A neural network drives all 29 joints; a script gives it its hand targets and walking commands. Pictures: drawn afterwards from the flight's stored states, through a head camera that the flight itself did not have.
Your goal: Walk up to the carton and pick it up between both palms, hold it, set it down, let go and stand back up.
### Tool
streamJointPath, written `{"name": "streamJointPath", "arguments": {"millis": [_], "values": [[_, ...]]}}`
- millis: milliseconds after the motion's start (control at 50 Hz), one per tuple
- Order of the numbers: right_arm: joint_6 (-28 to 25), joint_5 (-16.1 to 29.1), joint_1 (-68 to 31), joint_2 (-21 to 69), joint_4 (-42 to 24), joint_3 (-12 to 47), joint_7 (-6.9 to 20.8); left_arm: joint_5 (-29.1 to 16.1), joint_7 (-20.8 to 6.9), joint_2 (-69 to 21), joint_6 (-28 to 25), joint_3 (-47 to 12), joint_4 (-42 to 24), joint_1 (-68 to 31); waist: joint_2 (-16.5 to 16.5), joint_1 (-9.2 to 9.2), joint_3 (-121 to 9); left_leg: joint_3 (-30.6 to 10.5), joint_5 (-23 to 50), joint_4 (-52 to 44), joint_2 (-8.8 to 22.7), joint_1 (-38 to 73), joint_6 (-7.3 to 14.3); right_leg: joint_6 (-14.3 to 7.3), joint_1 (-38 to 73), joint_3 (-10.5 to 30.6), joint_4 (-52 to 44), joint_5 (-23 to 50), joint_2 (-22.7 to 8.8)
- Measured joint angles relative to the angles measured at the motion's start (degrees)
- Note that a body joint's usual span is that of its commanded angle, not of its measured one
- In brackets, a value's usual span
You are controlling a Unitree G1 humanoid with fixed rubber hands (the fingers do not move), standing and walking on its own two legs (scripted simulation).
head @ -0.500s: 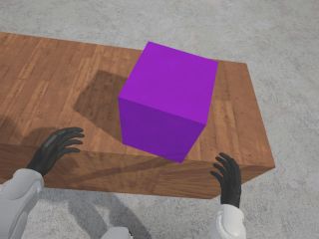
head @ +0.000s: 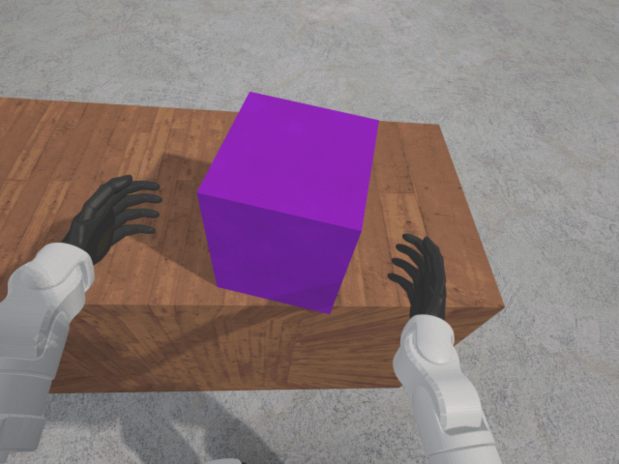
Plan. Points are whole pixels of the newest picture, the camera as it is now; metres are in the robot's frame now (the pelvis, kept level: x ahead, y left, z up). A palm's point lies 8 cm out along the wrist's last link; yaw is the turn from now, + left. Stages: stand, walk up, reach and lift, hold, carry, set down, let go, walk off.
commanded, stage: reach and lift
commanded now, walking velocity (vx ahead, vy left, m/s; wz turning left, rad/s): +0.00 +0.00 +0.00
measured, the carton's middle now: (292, 209) +0.47 +0.00 -0.01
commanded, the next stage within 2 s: none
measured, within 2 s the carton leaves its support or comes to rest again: neither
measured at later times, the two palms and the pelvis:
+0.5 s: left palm (127, 161) +0.42 +0.20 +0.14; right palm (446, 249) +0.32 -0.17 +0.10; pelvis +0.00 +0.00 +0.00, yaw +0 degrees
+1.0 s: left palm (142, 122) +0.46 +0.19 +0.16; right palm (446, 212) +0.36 -0.17 +0.13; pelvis +0.00 +0.00 +0.00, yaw +0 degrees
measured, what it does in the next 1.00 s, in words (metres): stands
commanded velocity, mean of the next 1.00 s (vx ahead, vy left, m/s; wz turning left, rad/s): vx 0.00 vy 0.00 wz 0.00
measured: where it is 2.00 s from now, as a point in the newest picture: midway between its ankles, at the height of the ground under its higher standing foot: outside the picture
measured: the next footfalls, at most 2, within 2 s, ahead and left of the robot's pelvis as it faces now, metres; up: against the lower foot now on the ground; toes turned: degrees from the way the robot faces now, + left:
none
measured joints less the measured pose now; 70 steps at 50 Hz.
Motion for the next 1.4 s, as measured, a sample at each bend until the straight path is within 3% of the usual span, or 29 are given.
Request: {"name": "streamJointPath", "arguments": {"millis": [300,580,760,1020,1140,1300,1400], "values": [[11.0,1.3,-12.6,0.0,0.9,-4.2,-0.1,0.0,0.2,0.0,4.9,-0.3,8.7,-12.6,0.0,-2.62,0.0,0.0,0.7,-0.7,0.0,0.3,0.0,0.0,0.0,0.0,-0.2,0.4,0.0],[13.1,2.8,-22.4,0.0,7.7,-7.1,-0.1,0.0,0.3,0.0,5.7,-0.9,17.5,-22.4,0.0,-5.64,-0.9,0.0,0.6,-1.1,0.0,0.2,-0.1,0.0,0.0,0.0,-0.6,0.4,0.0],[12.8,3.2,-29.1,0.0,14.9,-7.4,-0.1,0.0,0.4,0.0,5.6,-1.1,27.0,-29.4,0.0,-6.86,-1.5,0.0,0.6,-1.1,0.0,0.2,-0.1,0.0,0.0,0.0,-0.8,0.4,0.0],[7.3,3.3,-35.4,0.0,26.9,-7.5,-0.1,0.2,0.9,-0.8,0.5,-2.2,39.1,-34.6,0.0,-8.37,-3.3,0.0,0.1,-0.3,0.0,-0.3,-0.1,0.0,0.0,0.0,-1.0,0.5,0.0],[1.8,3.3,-35.9,0.0,35.7,-7.5,0.3,2.2,1.1,-3.6,-5.6,-2.3,47.7,-35.2,0.0,-8.38,-3.3,0.0,0.0,0.2,0.0,-0.5,-0.1,0.0,0.0,0.0,-1.0,0.6,0.0],[-8.2,3.3,-36.0,0.0,42.6,-7.8,1.9,3.6,3.5,-9.0,-14.1,-2.3,53.4,-32.3,0.0,-8.42,-5.0,0.0,-0.4,2.3,0.0,-5.0,0.0,0.5,-4.0,0.0,0.2,0.7,0.0],[-11.5,2.5,-37.5,0.0,50.0,-9.6,3.5,4.5,5.0,-11.2,-18.1,-2.3,57.8,-33.7,0.1,-8.89,-7.2,0.0,-0.8,4.2,0.1,-9.8,0.4,0.6,-8.5,0.0,1.5,0.7,0.0]]}}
